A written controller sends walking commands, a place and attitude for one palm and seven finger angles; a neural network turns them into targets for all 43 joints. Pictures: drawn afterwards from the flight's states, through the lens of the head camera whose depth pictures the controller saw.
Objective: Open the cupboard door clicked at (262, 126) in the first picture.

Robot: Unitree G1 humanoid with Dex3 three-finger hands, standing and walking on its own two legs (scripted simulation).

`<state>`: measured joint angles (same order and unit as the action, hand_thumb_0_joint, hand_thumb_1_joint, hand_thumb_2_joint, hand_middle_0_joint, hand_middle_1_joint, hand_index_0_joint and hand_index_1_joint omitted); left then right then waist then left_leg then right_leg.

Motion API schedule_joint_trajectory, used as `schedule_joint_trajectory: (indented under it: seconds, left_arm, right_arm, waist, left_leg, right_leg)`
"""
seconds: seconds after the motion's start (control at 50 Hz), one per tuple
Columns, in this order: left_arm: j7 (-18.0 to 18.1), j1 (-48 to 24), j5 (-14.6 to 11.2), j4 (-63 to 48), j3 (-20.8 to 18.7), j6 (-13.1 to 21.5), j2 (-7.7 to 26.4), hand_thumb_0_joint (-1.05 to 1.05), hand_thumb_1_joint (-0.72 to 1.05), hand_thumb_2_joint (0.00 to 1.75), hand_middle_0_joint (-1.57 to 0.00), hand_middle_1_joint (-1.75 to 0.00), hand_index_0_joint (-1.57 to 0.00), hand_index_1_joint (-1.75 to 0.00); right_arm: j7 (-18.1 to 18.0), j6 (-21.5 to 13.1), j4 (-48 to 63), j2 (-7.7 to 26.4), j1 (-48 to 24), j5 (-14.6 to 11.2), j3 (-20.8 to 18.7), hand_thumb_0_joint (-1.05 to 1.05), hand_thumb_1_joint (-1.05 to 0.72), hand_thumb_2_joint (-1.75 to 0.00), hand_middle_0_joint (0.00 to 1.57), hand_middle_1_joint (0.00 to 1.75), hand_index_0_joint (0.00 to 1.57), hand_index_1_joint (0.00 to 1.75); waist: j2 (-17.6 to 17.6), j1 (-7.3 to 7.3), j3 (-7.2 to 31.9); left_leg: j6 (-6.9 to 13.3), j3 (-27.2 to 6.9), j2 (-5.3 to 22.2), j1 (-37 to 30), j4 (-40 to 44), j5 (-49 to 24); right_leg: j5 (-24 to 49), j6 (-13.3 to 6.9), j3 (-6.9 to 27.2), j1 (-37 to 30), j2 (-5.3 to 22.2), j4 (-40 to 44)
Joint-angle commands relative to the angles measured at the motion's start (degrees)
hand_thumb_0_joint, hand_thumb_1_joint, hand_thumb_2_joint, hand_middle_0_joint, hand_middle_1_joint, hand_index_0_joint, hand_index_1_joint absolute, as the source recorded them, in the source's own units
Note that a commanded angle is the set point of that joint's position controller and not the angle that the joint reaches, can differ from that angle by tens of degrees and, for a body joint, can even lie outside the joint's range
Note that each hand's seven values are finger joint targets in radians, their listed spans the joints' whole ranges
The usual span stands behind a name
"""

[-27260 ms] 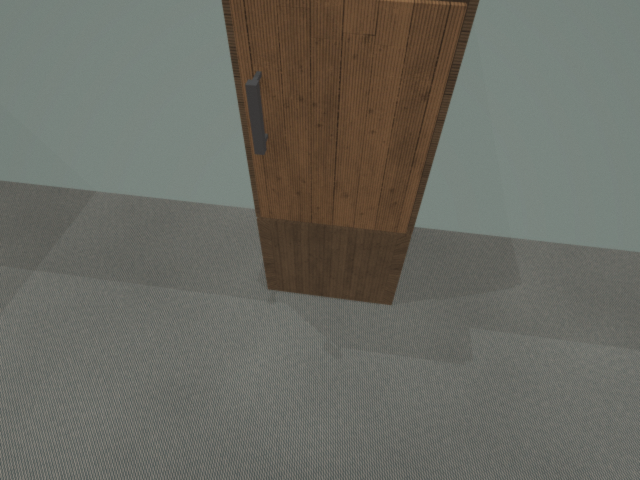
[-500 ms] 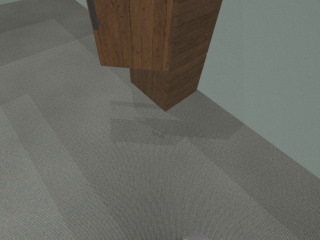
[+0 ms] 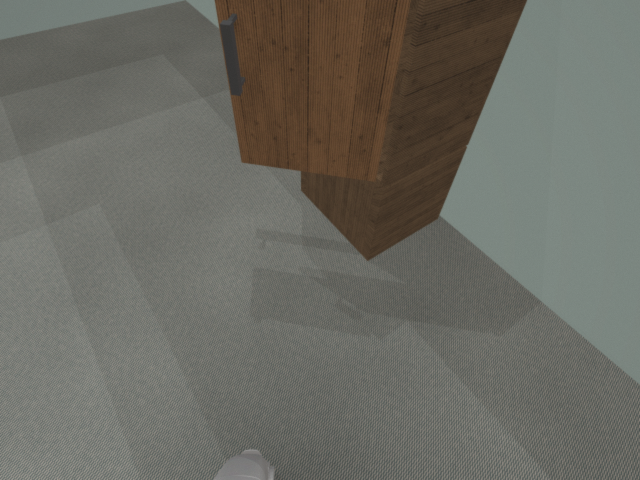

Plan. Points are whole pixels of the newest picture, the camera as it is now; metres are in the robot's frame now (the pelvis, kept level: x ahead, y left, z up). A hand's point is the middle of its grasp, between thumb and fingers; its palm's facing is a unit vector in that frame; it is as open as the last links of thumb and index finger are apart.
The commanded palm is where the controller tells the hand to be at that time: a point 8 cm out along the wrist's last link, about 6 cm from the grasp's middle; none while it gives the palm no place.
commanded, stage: take the last steps up to it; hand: left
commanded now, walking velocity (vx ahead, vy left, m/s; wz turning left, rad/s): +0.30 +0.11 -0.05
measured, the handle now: (235, 55) +0.98 +0.30 +0.01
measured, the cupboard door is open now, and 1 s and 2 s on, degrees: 44 44 44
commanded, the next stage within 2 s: come to a stop and stand still in 0.82 s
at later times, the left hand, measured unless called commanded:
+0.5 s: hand (202, 349) +0.32 +0.23 -0.16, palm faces -0.07 -0.97 -0.22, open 7.4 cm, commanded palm none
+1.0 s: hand (178, 335) +0.35 +0.29 -0.19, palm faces -0.02 -0.98 -0.17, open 7.4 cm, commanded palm none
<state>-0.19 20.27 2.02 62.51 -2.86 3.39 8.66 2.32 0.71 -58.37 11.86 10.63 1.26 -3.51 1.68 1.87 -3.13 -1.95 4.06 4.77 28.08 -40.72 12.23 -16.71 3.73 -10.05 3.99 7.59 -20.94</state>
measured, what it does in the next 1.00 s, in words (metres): walks ahead: left foot, then right foot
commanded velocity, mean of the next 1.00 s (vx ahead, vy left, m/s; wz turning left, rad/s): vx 0.20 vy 0.04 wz -0.04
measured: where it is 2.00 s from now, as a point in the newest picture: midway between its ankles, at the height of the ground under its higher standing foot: (295, 426)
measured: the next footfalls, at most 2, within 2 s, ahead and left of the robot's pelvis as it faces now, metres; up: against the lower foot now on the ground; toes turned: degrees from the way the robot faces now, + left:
left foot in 0.08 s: +0.16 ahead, +0.15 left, +0.00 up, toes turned +7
right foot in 0.50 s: +0.28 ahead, -0.06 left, +0.00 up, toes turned -11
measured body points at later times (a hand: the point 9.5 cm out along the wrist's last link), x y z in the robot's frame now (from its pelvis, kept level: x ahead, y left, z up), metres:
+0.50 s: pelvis +0.18 +0.05 -0.01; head +0.20 +0.04 +0.44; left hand +0.32 +0.28 -0.14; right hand +0.12 -0.18 -0.17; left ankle +0.12 +0.14 -0.74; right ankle +0.24 -0.05 -0.75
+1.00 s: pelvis +0.35 +0.10 -0.01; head +0.38 +0.12 +0.44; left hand +0.36 +0.34 -0.18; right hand +0.39 -0.13 -0.15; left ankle +0.40 +0.19 -0.74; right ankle +0.29 -0.02 -0.68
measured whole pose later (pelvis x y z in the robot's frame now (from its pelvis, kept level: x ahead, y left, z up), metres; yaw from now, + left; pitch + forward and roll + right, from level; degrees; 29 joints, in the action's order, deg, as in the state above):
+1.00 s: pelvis +0.35 +0.10 -0.01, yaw -5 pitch +0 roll +0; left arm 0.0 16.3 1.2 63.2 -3.2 -0.2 11.3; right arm -1.5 -3.1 -58.5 8.7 12.2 1.9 -1.3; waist 2.7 0.8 -3.4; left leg 2.3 8.2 1.9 17.9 -29.6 11.9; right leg -25.0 0.0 -3.9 22.8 3.8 -58.9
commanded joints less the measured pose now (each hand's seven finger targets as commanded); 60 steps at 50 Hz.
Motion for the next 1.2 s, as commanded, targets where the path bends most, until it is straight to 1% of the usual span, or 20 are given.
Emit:
schedule_joint_trajectory:
  seconds: [0.0,0.02,0.06,0.08,0.2,0.38,0.44,0.46,0.48,0.5,0.54,0.6,0.78,0.8,0.84,0.86,0.96,1.0,1.1,1.18]
  left_arm:
    - [0.7,0.5,-0.5,-2.1,-2.5,0.1,11.2,0.0,0.9,0.9,-0.2,-0.3,-0.2,-0.3]
    - [0.5,0.4,-0.5,-2.1,-2.3,-0.2,10.0,0.0,0.9,0.9,-0.2,-0.3,-0.2,-0.3]
    - [0.2,-0.5,-1.1,-5.8,-1.1,-0.6,4.5,0.0,0.9,0.9,-0.2,-0.3,-0.2,-0.3]
    - [0.6,-4.0,-0.8,-6.9,-0.8,-0.7,4.6,0.0,0.9,0.9,-0.2,-0.3,-0.2,-0.3]
    - [-0.8,-3.6,-0.6,-5.1,-0.9,-2.3,2.7,0.0,0.9,0.9,-0.2,-0.3,-0.2,-0.3]
    - [-1.1,-12.8,-0.4,-9.4,-0.6,-2.2,3.9,0.0,0.9,0.9,-0.2,-0.3,-0.2,-0.3]
    - [-0.9,-7.3,-0.3,-7.8,-1.2,-1.5,6.0,0.0,0.9,0.9,-0.2,-0.3,-0.2,-0.3]
    - [-0.6,-1.5,-0.2,-6.2,-2.1,-0.9,9.2,0.0,0.9,0.9,-0.2,-0.3,-0.2,-0.3]
    - [-0.2,5.7,-0.3,-4.1,-3.3,-0.5,14.5,0.0,0.9,0.9,-0.2,-0.3,-0.2,-0.3]
    - [0.4,8.1,-1.1,-3.9,-3.5,-0.5,15.8,0.0,0.9,0.9,-0.2,-0.3,-0.2,-0.3]
    - [1.1,0.4,-1.2,-5.8,-2.5,-0.6,11.5,0.0,0.9,0.9,-0.2,-0.3,-0.2,-0.3]
    - [0.8,-4.2,-1.1,-6.8,-1.5,0.5,7.9,0.0,0.9,0.9,-0.2,-0.3,-0.2,-0.3]
    - [0.3,-3.8,-1.0,-3.6,-2.2,-0.3,9.8,0.0,0.9,0.9,-0.2,-0.3,-0.2,-0.3]
    - [0.2,-3.9,-1.0,-3.7,-1.8,-0.8,8.5,0.0,0.9,0.9,-0.2,-0.3,-0.2,-0.3]
    - [0.1,-3.9,-1.3,-6.5,-0.7,-1.1,4.0,0.0,0.9,0.9,-0.2,-0.3,-0.2,-0.3]
    - [0.4,-6.9,-0.9,-7.1,-0.5,-1.2,4.8,0.0,0.9,0.9,-0.2,-0.3,-0.2,-0.3]
    - [0.2,-2.5,-1.5,-3.0,0.6,-2.4,2.1,0.0,0.9,0.9,-0.2,-0.3,-0.2,-0.3]
    - [0.9,-1.3,-1.6,-2.2,0.8,-3.5,2.5,0.0,0.9,0.9,-0.2,-0.3,-0.2,-0.3]
    - [1.2,-1.3,-1.0,-3.6,-0.4,-5.0,5.9,0.0,0.9,0.9,-0.2,-0.3,-0.2,-0.3]
    - [1.4,-4.6,-0.3,-6.6,-0.8,-4.9,9.9,0.0,0.9,0.9,-0.2,-0.3,-0.2,-0.3]
  right_arm:
    - [0.1,-2.8,3.2,1.9,2.2,0.0,0.1,0.0,-0.9,-0.9,0.2,0.3,0.2,0.3]
    - [-0.5,-3.1,1.6,4.6,8.0,0.3,-0.6,0.0,-0.9,-0.9,0.2,0.3,0.2,0.3]
    - [-2.5,-3.1,-1.3,14.9,22.2,0.9,-3.0,0.0,-0.9,-0.9,0.2,0.3,0.2,0.3]
    - [-3.0,-2.9,-1.4,14.3,19.8,0.7,-2.7,0.0,-0.9,-0.9,0.2,0.3,0.2,0.3]
    - [-3.6,-4.5,1.1,5.4,7.5,0.4,-0.1,0.0,-0.9,-0.9,0.2,0.3,0.2,0.3]
    - [-3.0,-4.2,-1.3,5.8,10.5,0.7,-0.1,0.0,-0.9,-0.9,0.2,0.3,0.2,0.3]
    - [-3.0,-4.0,-2.2,5.2,10.2,0.3,0.4,0.0,-0.9,-0.9,0.2,0.3,0.2,0.3]
    - [-2.8,-4.2,-1.8,3.8,10.0,-0.2,0.6,0.0,-0.9,-0.9,0.2,0.3,0.2,0.3]
    - [-2.4,-4.4,-0.4,2.4,10.3,-0.5,0.8,0.0,-0.9,-0.9,0.2,0.3,0.2,0.3]
    - [-2.5,-3.9,0.7,4.3,7.3,-0.3,0.4,0.0,-0.9,-0.9,0.2,0.3,0.2,0.3]
    - [-2.5,-3.2,1.1,3.4,3.1,-0.2,-0.1,0.0,-0.9,-0.9,0.2,0.3,0.2,0.3]
    - [-1.8,-2.2,-0.9,0.3,6.9,0.2,0.4,0.0,-0.9,-0.9,0.2,0.3,0.2,0.3]
    - [-1.3,-3.5,-0.8,0.7,8.1,0.2,0.3,0.0,-0.9,-0.9,0.2,0.3,0.2,0.3]
    - [-1.7,-3.7,-1.9,3.1,11.7,0.3,-0.2,0.0,-0.9,-0.9,0.2,0.3,0.2,0.3]
    - [-3.0,-3.5,-2.7,12.2,21.3,1.3,-2.1,0.0,-0.9,-0.9,0.2,0.3,0.2,0.3]
    - [-3.5,-3.3,-2.9,11.2,20.4,1.2,-1.7,0.0,-0.9,-0.9,0.2,0.3,0.2,0.3]
    - [-4.7,-4.4,0.3,4.4,6.0,0.5,1.5,0.0,-0.9,-0.9,0.2,0.3,0.2,0.3]
    - [-5.0,-3.6,0.0,5.1,4.4,0.2,1.3,0.0,-0.9,-0.9,0.2,0.3,0.2,0.3]
    - [-5.2,-1.1,-0.6,6.9,2.4,-0.4,-0.3,0.0,-0.9,-0.9,0.2,0.3,0.2,0.3]
    - [-4.6,0.2,0.2,4.6,4.0,-0.6,-1.0,0.0,-0.9,-0.9,0.2,0.3,0.2,0.3]
  waist:
    - [6.6,-2.28,1.0]
    - [0.8,-4.83,3.7]
    - [-20.3,-9.77,11.3]
    - [-16.5,-9.27,9.6]
    - [-7.2,-1.64,1.5]
    - [-5.1,-2.28,-1.0]
    - [-2.4,0.83,0.7]
    - [2.4,3.31,3.4]
    - [14.0,5.16,6.5]
    - [13.5,6.1,5.9]
    - [7.2,2.87,-0.7]
    - [5.7,-1.25,1.3]
    - [4.0,-3.31,0.2]
    - [-1.1,-4.97,1.4]
    - [-18.9,-8.52,4.8]
    - [-15.4,-8.37,4.3]
    - [-6.1,-0.84,4.8]
    - [-7.2,-0.92,7.0]
    - [-7.6,-0.27,3.5]
    - [-0.3,-1.9,3.3]
  left_leg:
    - [1.3,5.0,-4.2,-15.1,12.3,-1.6]
    - [2.0,4.4,-3.7,-25.0,14.7,0.1]
    - [11.4,-24.1,17.3,-39.1,23.1,0.6]
    - [13.7,-24.4,19.1,-34.6,25.3,7.6]
    - [11.5,-9.1,12.6,-17.2,30.7,1.4]
    - [12.2,-4.8,10.9,-19.9,29.0,-4.4]
    - [8.1,-0.9,6.5,-16.6,17.7,-8.3]
    - [5.7,2.2,2.4,-8.3,7.2,-6.0]
    - [2.5,6.9,-4.3,5.0,-7.1,8.3]
    - [1.9,1.7,-3.9,8.5,-20.2,22.8]
    - [1.7,-4.7,0.7,11.0,-24.8,14.4]
    - [-0.1,-2.3,1.8,2.3,-16.3,6.3]
    - [0.2,4.2,-3.1,-17.1,12.6,-2.6]
    - [0.9,1.8,-1.6,-23.9,14.5,-1.8]
    - [11.3,-24.2,17.9,-31.0,25.0,2.5]
    - [13.5,-26.5,19.2,-27.8,27.1,5.1]
    - [10.2,-7.3,12.2,-15.4,24.5,-26.3]
    - [10.3,-4.9,12.0,-15.9,22.0,-32.3]
    - [8.1,-5.9,10.6,-12.3,18.7,-19.8]
    - [3.3,-1.7,2.5,-11.1,11.7,-6.0]
  right_leg:
    - [12.5,-6.7,4.4,6.7,9.5,0.7]
    - [12.9,-5.6,2.4,10.9,6.9,-9.0]
    - [-19.7,-2.6,0.0,29.9,-4.9,-40.7]
    - [-19.1,-4.4,5.1,33.6,-3.3,-49.6]
    - [-2.7,-3.7,7.4,29.1,1.2,-43.3]
    - [1.7,-3.7,4.1,19.8,-2.4,-18.0]
    - [5.9,-4.9,3.0,5.5,-4.4,-7.6]
    - [5.9,-7.2,10.4,-6.9,0.6,-5.3]
    - [6.8,-13.7,28.7,-17.9,14.1,1.0]
    - [5.8,-18.7,37.8,-14.5,20.6,7.0]
    - [3.4,-16.8,30.0,-3.8,17.3,8.8]
    - [11.4,-12.6,14.8,4.3,10.6,9.7]
    - [3.7,-9.0,8.5,11.8,5.6,2.0]
    - [0.3,-7.9,7.3,15.9,3.5,-4.3]
    - [-18.8,-4.2,0.7,29.0,-7.1,-32.0]
    - [-18.6,-5.1,5.8,31.2,-5.5,-42.0]
    - [-5.9,-3.0,9.6,18.7,-1.4,-32.6]
    - [-5.6,-2.4,7.6,12.7,-3.1,-23.4]
    - [5.1,-3.2,7.2,8.2,-4.2,-11.4]
    - [22.7,-7.6,15.0,10.3,2.1,-7.4]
